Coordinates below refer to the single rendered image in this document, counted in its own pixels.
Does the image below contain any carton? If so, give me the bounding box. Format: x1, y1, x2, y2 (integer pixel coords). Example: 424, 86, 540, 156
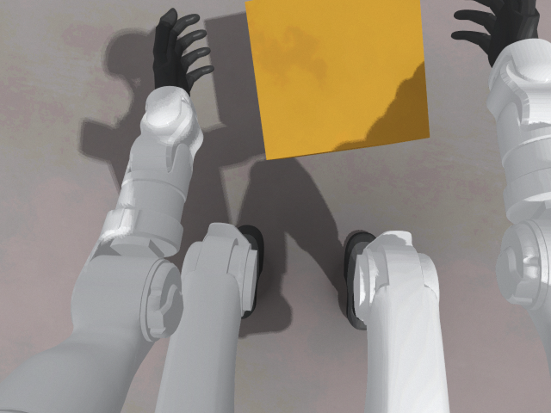
245, 0, 430, 160

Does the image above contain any robot left forearm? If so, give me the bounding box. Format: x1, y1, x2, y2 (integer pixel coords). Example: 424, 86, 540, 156
71, 86, 203, 323

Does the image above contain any right robot foot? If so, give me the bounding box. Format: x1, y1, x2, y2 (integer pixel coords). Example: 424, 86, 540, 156
344, 232, 376, 330

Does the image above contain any robot right forearm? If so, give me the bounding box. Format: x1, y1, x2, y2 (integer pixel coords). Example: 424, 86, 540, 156
486, 39, 551, 224

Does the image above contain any robot left hand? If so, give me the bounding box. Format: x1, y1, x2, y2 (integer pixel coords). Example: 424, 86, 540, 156
152, 8, 214, 97

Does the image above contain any robot left upper arm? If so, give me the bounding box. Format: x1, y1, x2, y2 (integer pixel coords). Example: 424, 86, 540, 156
0, 255, 183, 413

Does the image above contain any robot right hand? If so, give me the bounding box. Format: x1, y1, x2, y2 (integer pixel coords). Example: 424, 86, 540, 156
451, 0, 540, 67

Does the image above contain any robot right upper arm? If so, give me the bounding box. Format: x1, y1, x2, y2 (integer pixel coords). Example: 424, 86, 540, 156
495, 219, 551, 379

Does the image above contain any robot right shin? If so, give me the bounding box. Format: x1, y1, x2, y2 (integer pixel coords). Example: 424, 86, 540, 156
359, 231, 439, 321

